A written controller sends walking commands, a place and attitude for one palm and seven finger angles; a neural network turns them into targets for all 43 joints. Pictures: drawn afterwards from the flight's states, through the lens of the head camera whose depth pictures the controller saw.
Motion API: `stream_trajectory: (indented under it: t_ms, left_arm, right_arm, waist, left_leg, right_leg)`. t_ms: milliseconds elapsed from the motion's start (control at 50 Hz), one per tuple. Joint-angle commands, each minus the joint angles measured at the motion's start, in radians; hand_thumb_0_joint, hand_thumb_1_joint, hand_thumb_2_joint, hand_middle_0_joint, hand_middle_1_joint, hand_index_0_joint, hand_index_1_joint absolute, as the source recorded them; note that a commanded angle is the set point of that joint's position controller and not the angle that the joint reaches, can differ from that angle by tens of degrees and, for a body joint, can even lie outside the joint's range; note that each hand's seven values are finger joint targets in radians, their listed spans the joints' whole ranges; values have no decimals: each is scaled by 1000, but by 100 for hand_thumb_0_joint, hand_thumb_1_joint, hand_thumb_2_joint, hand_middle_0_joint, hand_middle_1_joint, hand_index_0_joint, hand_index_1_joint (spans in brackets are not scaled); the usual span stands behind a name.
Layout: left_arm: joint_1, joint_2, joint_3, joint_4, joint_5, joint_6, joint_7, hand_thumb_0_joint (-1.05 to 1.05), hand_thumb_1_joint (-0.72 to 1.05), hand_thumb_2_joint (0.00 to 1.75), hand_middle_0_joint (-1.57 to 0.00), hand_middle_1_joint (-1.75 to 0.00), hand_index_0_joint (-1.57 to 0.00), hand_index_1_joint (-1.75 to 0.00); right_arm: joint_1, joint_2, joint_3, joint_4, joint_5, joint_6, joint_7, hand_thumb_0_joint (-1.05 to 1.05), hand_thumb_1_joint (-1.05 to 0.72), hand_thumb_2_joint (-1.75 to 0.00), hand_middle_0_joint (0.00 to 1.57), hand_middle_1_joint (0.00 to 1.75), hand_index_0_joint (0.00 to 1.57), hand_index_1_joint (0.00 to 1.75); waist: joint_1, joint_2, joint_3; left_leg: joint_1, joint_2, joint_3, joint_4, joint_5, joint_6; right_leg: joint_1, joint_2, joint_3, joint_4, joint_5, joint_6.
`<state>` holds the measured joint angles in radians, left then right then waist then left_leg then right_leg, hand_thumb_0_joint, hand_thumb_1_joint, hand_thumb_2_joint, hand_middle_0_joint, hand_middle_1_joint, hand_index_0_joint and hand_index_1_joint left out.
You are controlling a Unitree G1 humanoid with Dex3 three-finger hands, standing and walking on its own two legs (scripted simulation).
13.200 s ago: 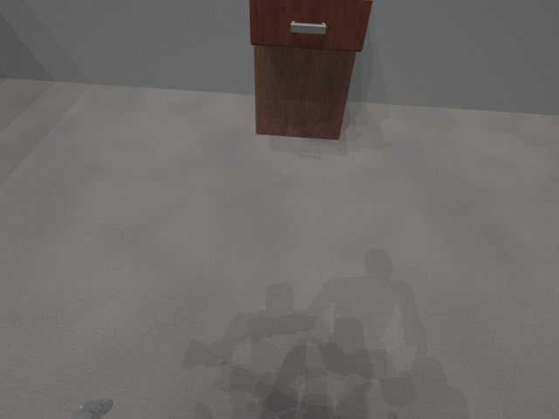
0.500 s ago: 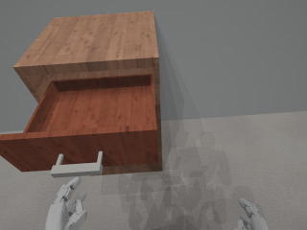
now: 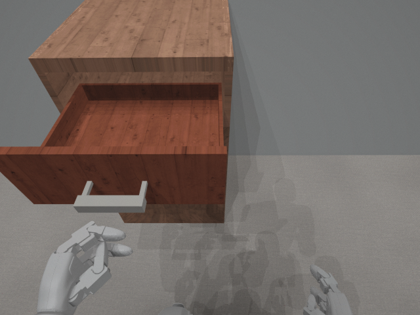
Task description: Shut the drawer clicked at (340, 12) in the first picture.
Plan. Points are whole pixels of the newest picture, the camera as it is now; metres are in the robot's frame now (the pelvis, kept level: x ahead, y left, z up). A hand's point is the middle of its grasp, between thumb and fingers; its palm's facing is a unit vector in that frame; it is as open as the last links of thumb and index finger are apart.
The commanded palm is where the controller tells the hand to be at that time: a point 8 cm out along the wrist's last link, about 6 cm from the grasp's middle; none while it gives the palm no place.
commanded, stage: raise the hand and make a fist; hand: left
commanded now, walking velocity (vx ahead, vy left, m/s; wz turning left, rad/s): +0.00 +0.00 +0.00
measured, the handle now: (113, 194) +0.34 +0.22 +0.04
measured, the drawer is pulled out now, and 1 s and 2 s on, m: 0.28 0.28 0.28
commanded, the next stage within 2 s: bring the fist close to the handle in 1.14 s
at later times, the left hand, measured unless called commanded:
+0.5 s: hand (91, 278) +0.16 +0.18 +0.11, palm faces +0.04 -1.00 +0.00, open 3.1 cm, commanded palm +0.12 +0.23 +0.12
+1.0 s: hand (87, 281) +0.15 +0.17 +0.13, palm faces +0.05 -1.00 -0.04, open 3.3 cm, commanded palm +0.11 +0.23 +0.14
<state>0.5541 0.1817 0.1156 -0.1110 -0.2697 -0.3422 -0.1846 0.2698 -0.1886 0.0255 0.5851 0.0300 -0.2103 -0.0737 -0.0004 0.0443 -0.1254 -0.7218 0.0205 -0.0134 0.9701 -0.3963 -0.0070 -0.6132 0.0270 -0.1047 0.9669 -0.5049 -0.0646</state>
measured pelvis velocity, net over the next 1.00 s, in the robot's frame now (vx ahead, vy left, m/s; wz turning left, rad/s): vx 0.01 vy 0.02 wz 0.01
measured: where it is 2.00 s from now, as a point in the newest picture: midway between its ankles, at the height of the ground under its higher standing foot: outside the picture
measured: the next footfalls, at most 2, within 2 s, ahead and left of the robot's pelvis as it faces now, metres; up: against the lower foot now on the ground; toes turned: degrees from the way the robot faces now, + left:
none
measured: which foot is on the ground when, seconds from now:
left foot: down 0.00-1.00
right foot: down 0.00-1.00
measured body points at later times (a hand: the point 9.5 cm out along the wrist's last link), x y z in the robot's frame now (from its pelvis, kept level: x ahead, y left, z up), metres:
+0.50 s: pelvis +0.01 +0.04 +0.01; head +0.01 +0.03 +0.46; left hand +0.15 +0.23 +0.11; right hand +0.23 -0.17 -0.03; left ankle +0.05 +0.12 -0.68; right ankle -0.01 -0.08 -0.68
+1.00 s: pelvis +0.01 +0.02 +0.02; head +0.00 +0.01 +0.47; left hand +0.14 +0.22 +0.13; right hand +0.20 -0.20 -0.04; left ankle +0.05 +0.12 -0.68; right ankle -0.01 -0.08 -0.68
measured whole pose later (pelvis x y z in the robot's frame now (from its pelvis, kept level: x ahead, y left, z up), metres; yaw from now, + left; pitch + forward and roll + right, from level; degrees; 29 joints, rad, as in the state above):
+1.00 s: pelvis +0.01 +0.02 +0.02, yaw +0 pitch +4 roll -1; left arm 0.81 0.19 0.02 -0.51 -0.22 -0.19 -0.11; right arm 0.26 -0.22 0.02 0.50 0.06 -0.23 -0.05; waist 0.02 0.05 -0.12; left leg -0.57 0.00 0.00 0.88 -0.39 0.02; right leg -0.45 0.01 -0.10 0.85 -0.48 -0.03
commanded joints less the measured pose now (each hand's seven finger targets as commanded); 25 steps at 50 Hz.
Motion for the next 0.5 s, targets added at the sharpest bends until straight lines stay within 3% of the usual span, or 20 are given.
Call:
stream_trajectory:
  t_ms: [0,60,100,140,180,240,280,340,380,440,480]
  left_arm:
    - [61,86,51,-212,9,-101,10,0,90,90,-98,-114,-98,-114]
    - [115,77,17,-278,6,-95,-10,0,90,90,-104,-121,-104,-121]
    - [123,85,26,-313,5,-94,0,0,90,90,-108,-125,-108,-125]
    - [142,77,11,-380,7,-103,17,0,90,90,-112,-130,-112,-130]
    - [158,92,21,-416,19,-105,50,0,90,90,-116,-134,-116,-134]
    - [176,51,-28,-449,28,-98,76,0,90,90,-122,-140,-122,-140]
    - [203,66,-22,-444,43,-76,83,0,90,90,-126,-145,-126,-145]
    - [208,28,-92,-480,56,-36,69,0,90,90,-132,-151,-132,-151]
    - [201,52,-84,-501,64,-5,70,0,90,90,-136,-156,-136,-156]
    - [195,36,-118,-572,70,20,76,0,90,90,-140,-160,-140,-160]
    - [213,62,-89,-593,75,38,93,0,90,90,-140,-160,-140,-160]
  right_arm:
    - [-141,-140,-68,-178,-6,-81,7,0,-90,-90,20,30,20,30]
    - [-139,-145,-73,-197,-1,-94,13,0,-90,-90,20,30,20,30]
    - [-137,-146,-76,-195,0,-94,12,0,-90,-90,20,30,20,30]
    - [-137,-145,-78,-205,2,-101,14,0,-90,-90,20,30,20,30]
    - [-141,-142,-79,-204,0,-100,15,0,-90,-90,20,30,20,30]
    - [-137,-140,-73,-222,2,-94,23,0,-90,-90,20,30,20,30]
    - [-142,-144,-73,-226,3,-82,25,0,-90,-90,20,30,20,30]
    - [-140,-146,-62,-257,8,-69,31,0,-90,-90,20,30,20,30]
    - [-143,-149,-58,-266,12,-62,29,0,-90,-90,20,30,20,30]
    - [-135,-143,-48,-289,11,-57,29,0,-90,-90,20,30,20,30]
    - [-143,-140,-46,-290,10,-52,31,0,-90,-90,20,30,20,30]
  waist:
    - [13,-52,-85]
    - [14,-38,-136]
    - [15,-56,-127]
    - [22,-22,-140]
    - [27,-14,-123]
    - [15,-1,-84]
    - [18,-10,-71]
    - [5,10,-49]
    - [8,15,-40]
    - [7,-2,-51]
    - [20,20,-55]
  left_leg:
    - [122,-16,-21,-110,137,44]
    - [154,-17,-16,-116,159,48]
    - [157,-17,-20,-127,151,49]
    - [184,-15,-20,-141,156,49]
    - [198,-10,-26,-154,160,48]
    - [203,-5,-36,-171,131,44]
    - [202,-2,-40,-177,129,46]
    - [215,0,-45,-192,105,45]
    - [220,4,-54,-206,84,45]
    - [246,8,-66,-221,81,45]
    - [254,8,-69,-228,88,43]
  right_leg:
    - [25,-44,105,-210,212,66]
    - [48,-43,94,-201,240,66]
    - [47,-36,86,-207,214,61]
    - [39,-27,59,-191,206,53]
    - [30,-19,40,-185,200,47]
    - [2,-14,19,-178,166,44]
    - [7,-12,18,-183,165,43]
    - [2,-14,12,-190,150,45]
    - [8,-11,12,-200,130,43]
    - [16,-10,4,-202,123,44]
    - [30,-7,3,-204,128,41]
